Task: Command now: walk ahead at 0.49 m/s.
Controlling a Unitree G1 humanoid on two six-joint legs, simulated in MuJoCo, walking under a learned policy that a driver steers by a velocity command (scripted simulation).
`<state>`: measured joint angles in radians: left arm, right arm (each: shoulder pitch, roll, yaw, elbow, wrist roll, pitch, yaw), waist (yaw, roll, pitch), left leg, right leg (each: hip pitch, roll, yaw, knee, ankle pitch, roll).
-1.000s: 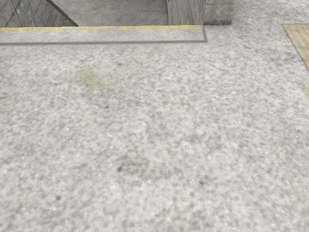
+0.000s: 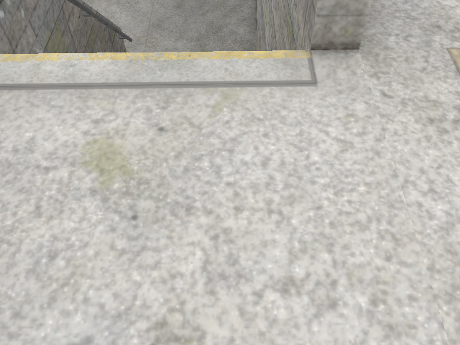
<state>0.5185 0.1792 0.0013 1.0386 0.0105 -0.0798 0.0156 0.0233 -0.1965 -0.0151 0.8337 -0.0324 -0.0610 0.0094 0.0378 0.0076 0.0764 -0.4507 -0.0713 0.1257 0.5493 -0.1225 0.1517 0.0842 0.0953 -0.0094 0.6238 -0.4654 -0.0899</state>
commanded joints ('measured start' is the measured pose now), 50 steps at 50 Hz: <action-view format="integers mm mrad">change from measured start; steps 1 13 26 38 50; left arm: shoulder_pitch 47 -363 -349 -186 -37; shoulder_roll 125 87 130 100 154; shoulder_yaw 30 31 49 57 60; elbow -72 -195 -199 -99 -38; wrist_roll -1 19 12 1 13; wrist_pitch -8 40 0 -45 -20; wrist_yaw -7 -45 -26 -9 21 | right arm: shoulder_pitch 433 418 479 313 -31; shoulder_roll -225 -107 -149 -34 -49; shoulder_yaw -78 -29 -27 -43 -29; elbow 94 177 226 103 -49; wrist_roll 15 29 11 3 -2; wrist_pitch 7 -48 -33 40 36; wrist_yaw -5 0 -27 21 46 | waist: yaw -150 -44 24 -73 -22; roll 86 25 58 -72 -80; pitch -320 37 -77 -17 29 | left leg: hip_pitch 741 296 530 -172 -134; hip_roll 451 220 251 172 96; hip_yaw -855 -232 -195 -148 23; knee -243 -459 -48 610 102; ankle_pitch -244 179 756 -43 14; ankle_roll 259 57 14 -70 -13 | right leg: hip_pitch -672 -735 -359 -228 8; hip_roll -7 -213 -57 -345 -371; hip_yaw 81 -18 -76 0 -226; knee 831 298 -157 -484 -367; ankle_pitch -20 409 319 506 939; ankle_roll -11 60 -27 -51 -30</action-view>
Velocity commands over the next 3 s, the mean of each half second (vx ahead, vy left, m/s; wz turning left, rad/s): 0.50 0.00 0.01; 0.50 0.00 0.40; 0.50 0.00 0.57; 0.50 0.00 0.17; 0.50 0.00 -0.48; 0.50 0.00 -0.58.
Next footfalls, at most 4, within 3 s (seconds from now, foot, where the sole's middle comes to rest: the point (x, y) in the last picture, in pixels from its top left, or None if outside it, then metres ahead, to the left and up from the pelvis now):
0.54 right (295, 339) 0.46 -0.12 -0.75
1.10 left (219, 259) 0.69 0.10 -0.75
1.64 right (215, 166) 1.06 0.13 -0.75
2.12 left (136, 156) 1.10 0.43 -0.75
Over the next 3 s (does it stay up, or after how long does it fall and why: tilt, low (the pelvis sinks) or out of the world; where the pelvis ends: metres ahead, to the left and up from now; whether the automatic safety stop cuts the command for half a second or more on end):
stays up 1.41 0.37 0.03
